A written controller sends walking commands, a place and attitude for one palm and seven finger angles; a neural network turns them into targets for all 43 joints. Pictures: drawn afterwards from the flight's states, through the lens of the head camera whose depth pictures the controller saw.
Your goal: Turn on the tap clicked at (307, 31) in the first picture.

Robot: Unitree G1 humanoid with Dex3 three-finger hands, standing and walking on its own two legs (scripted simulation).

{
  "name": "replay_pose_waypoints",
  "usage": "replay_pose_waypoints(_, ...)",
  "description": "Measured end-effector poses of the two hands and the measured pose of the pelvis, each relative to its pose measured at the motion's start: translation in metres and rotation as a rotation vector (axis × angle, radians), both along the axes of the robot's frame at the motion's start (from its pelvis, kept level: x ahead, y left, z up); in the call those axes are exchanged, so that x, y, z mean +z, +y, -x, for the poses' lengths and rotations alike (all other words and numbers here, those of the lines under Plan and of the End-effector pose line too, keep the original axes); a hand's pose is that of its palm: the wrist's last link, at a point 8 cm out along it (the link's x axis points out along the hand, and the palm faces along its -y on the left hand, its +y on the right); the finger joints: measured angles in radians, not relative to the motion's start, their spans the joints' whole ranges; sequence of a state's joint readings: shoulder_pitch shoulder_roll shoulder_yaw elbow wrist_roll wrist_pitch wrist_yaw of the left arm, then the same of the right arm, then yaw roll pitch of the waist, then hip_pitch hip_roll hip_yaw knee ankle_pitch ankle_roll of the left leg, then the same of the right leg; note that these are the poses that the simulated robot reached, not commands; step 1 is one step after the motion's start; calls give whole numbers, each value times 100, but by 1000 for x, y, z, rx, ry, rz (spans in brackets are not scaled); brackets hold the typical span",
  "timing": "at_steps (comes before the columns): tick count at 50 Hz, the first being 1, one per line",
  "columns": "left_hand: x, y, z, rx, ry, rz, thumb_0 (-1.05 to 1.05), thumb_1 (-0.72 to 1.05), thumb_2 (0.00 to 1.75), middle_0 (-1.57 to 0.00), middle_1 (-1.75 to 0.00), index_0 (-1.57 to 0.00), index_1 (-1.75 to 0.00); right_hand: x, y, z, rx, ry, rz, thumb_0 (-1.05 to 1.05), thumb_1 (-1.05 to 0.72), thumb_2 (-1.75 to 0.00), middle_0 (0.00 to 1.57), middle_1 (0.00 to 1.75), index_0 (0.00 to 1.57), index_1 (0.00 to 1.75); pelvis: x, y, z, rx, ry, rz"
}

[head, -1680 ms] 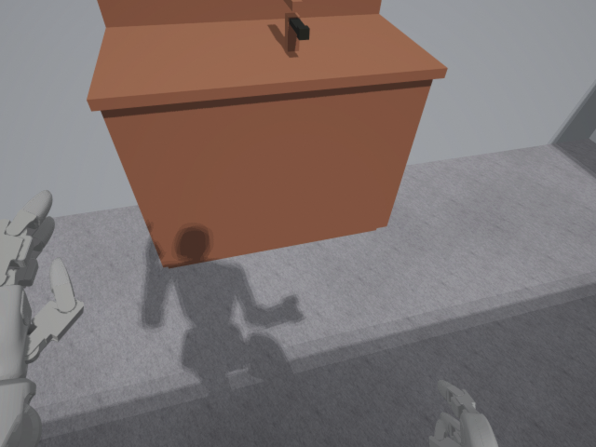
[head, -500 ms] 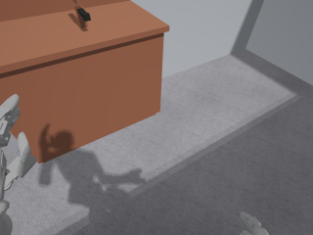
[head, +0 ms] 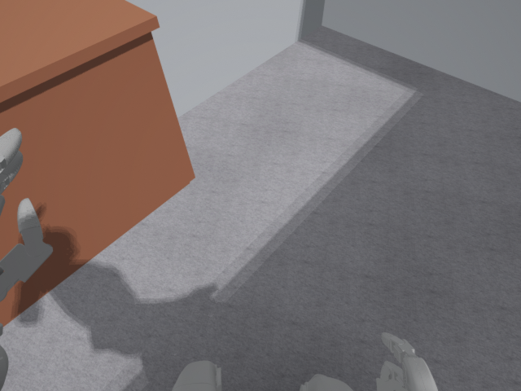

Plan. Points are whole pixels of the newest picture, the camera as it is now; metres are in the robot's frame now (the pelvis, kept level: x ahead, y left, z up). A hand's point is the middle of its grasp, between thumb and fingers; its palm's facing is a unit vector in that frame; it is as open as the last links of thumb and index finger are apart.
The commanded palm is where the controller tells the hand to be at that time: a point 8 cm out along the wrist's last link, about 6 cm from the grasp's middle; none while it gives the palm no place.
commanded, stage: walk to a spot facing it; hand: left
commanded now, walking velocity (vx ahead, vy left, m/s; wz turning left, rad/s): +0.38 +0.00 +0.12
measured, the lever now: out of the picture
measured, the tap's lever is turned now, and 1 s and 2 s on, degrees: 0 0 0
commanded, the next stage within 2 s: turn to face it in 0.34 s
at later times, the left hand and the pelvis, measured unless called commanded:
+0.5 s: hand (81, 140) +0.37 +0.22 +0.21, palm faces +0.42 -0.80 -0.43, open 7.4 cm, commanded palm +0.31 +0.27 +0.20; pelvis +0.16 -0.01 +0.01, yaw +2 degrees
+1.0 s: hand (75, 120) +0.41 +0.24 +0.20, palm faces +0.55 -0.69 -0.47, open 7.4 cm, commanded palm +0.33 +0.27 +0.20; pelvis +0.25 -0.04 +0.01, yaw +15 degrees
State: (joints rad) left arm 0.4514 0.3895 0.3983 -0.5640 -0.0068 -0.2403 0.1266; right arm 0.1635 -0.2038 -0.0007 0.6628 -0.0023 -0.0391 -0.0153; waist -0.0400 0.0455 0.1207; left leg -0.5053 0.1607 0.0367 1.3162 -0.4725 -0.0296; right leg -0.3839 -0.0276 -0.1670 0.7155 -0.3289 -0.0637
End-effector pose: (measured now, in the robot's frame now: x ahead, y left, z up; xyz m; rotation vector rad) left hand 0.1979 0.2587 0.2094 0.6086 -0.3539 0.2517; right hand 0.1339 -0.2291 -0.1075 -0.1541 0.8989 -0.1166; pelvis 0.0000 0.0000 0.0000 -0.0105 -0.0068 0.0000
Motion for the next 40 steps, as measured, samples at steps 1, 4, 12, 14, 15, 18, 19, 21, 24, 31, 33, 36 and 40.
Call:
replay_pose_waypoints(1, 2, -2, -3, -8, 9, -4, 1, 89, 90, -22, -30, -22, -30, 5, -7, -6, -14, 1, 16, 1, -90, -90, 20, 30, 21, 30, 3, 0, -6, -3, 3, 0)
replay_pose_waypoints(4, 11, -3, -14, -14, 16, -13, 1, 89, 90, -22, -30, -22, -30, 22, -24, -24, -42, -4, 69, 1, -90, -90, 20, 30, 20, 30, 12, -2, -26, -6, 8, -10)
replay_pose_waypoints(12, 8, 31, -57, 86, -103, 81, 1, 89, 90, -22, -30, -22, -30, 49, -29, -96, -27, -105, 182, 1, -91, -90, 20, 30, 20, 30, 8, 9, -94, 4, -19, -16)
replay_pose_waypoints(14, -1, 38, -74, 97, -137, 121, 1, 89, 90, -22, -30, -22, -30, 48, -21, -118, -33, -146, 177, 1, -91, -90, 20, 30, 20, 30, 2, 12, -106, 2, -33, -28)
replay_pose_waypoints(15, -4, 39, -84, 102, -139, 140, 1, 89, 90, -22, -30, -22, -30, 48, -16, -129, -29, -161, 163, 1, -91, -90, 20, 30, 20, 30, 2, 12, -111, 5, -35, -29)
replay_pose_waypoints(18, -8, 36, -108, 104, -104, 167, 1, 89, 90, -21, -30, -21, -30, 49, 6, -155, -2, -194, 94, 1, -91, -90, 20, 30, 20, 30, 6, 8, -123, 15, -29, -19)
replay_pose_waypoints(19, -7, 32, -113, 98, -93, 165, 1, 89, 90, -21, -30, -21, -30, 50, 13, -163, 10, -201, 69, 1, -91, -90, 20, 30, 20, 30, 8, 6, -128, 15, -25, -14)
replay_pose_waypoints(21, 0, 21, -119, 81, -75, 149, 1, 89, 90, -21, -30, -21, -30, 50, 24, -175, 34, -209, 20, 1, -90, -90, 20, 30, 20, 30, 12, 1, -138, 14, -16, -6)
replay_pose_waypoints(24, 11, 5, -125, 75, -55, 95, 1, 89, 90, -21, -30, -21, -30, 44, 34, -191, 67, -201, -43, 1, -90, -90, 20, 30, 20, 30, 15, -9, -154, 21, -7, 2)
replay_pose_waypoints(31, 8, -6, -145, 200, -12, 62, 1, 89, 90, -22, -30, -22, -30, 9, 14, -223, 142, -62, -60, 1, -90, -90, 20, 30, 21, 30, 9, -32, -193, 104, -7, -23)
replay_pose_waypoints(33, 3, -3, -150, 238, 22, 81, 1, 89, 90, -22, -30, -22, -30, 9, 2, -231, 154, -19, -27, 1, -90, -90, 20, 30, 21, 30, 14, -33, -202, 122, -3, -37)
replay_pose_waypoints(36, -2, 1, -156, 272, 60, 91, 1, 89, 90, -22, -30, -22, -30, 17, -13, -248, 164, 6, 32, 1, -90, -90, 20, 30, 21, 30, 20, -35, -213, 154, 8, -53)
replay_pose_waypoints(40, -2, 6, -160, 277, 43, 89, 1, 89, 90, -22, -30, -22, -30, 32, -23, -278, 179, -24, 114, 1, -90, -90, 20, 30, 20, 30, 17, -30, -228, 189, 23, -56)
